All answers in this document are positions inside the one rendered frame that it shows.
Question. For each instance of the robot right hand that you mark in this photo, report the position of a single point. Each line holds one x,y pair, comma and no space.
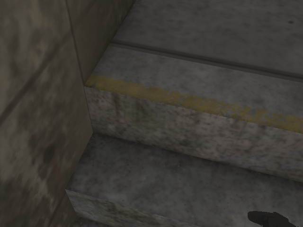
267,219

